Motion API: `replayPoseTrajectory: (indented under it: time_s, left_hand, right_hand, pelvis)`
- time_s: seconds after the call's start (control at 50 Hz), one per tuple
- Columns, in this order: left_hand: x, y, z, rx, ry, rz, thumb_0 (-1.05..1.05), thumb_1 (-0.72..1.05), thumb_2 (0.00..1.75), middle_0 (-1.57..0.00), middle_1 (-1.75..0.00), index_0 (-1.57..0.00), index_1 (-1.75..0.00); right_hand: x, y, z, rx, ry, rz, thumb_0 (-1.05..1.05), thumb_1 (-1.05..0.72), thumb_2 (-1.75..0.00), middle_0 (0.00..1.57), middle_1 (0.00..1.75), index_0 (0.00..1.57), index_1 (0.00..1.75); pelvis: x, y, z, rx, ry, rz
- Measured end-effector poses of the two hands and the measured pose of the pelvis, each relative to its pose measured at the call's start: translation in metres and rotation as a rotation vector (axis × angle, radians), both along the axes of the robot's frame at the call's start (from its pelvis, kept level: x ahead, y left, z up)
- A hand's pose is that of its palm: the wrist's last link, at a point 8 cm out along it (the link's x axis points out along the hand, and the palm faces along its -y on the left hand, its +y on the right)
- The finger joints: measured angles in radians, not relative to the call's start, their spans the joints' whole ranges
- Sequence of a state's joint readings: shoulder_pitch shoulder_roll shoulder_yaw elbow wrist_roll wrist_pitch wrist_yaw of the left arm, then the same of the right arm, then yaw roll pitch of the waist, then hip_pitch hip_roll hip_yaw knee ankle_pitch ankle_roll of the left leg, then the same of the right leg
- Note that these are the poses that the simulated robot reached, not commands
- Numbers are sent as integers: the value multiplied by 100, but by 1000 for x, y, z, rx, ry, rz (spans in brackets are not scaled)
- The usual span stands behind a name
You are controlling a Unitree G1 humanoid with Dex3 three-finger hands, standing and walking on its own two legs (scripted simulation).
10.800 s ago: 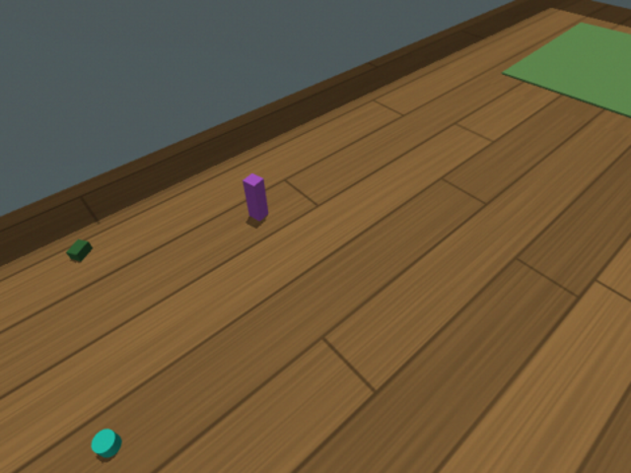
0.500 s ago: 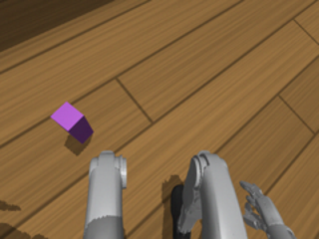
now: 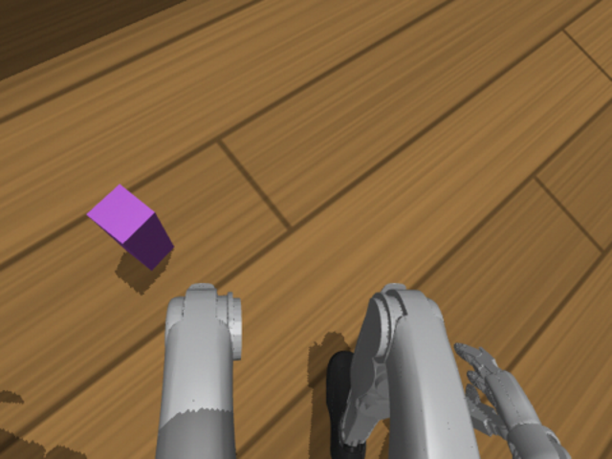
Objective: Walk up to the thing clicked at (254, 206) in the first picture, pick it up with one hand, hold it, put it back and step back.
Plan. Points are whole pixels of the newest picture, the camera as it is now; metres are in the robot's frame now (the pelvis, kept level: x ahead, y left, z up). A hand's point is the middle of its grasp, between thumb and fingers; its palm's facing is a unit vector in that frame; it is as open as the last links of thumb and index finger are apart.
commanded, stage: approach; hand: left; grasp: from the side
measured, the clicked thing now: (137, 233) +0.43 +0.28 -0.26
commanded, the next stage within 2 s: close in in 0.70 s
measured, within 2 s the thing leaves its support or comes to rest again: neither
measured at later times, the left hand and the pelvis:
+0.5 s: hand out of the picture +0.33 +0.44 -0.08, palm faces +0.40 -0.92 +0.02, open 17.7 cm; pelvis +0.00 +0.00 -0.04, yaw -2 degrees
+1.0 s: hand (84, 242) +0.40 +0.35 -0.23, palm faces +0.35 -0.94 +0.05, open 17.5 cm; pelvis -0.01 +0.01 -0.08, yaw -7 degrees
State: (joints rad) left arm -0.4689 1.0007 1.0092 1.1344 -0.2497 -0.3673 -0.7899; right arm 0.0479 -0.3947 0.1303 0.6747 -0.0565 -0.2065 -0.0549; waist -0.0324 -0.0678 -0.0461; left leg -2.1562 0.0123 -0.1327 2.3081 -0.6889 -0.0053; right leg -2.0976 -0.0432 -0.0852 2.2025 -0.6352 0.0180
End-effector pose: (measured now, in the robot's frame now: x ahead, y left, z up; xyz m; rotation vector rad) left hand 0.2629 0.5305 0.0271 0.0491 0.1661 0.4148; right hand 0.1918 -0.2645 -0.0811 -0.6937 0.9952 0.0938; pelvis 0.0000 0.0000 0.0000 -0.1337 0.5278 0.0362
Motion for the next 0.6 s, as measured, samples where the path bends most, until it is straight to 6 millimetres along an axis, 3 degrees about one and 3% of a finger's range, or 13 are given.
replayPoseTrajectory:
  time_s: [0.22, 0.3, 0.4, 0.6]
  left_hand:
    - [5, -5, -7, -3, -32, -20, -2, -60, 3, -7, -4, -6, -5]
    - [4, -14, -22, -24, -54, -12, -2, -60, 3, -7, -4, -6, -6]
    - [9, -26, -57, -39, -99, 11, -2, -61, 2, -8, -5, -6, -7]
    - [45, -64, -161, -96, -71, -41, -2, -60, 2, -8, -6, -7, -7]
  right_hand:
    - [-2, -1, -1, -3, -7, -12, 1, -92, -91, 21, 30, 21, 30]
    - [-4, -1, -5, -1, 1, -6, 1, -91, -90, 21, 30, 21, 30]
    - [-6, 0, -16, -18, 29, 30, 1, -91, -90, 21, 30, 21, 30]
    - [-5, 5, -34, -100, 88, 126, 1, -91, -90, 21, 30, 21, 30]
  pelvis:
    - [-1, 2, -5, -6, -7, 0]
    - [-1, 2, -7, -4, -11, -4]
    - [-1, 0, -20, -4, -31, -13]
    - [-3, 2, -54, -37, -112, -39]
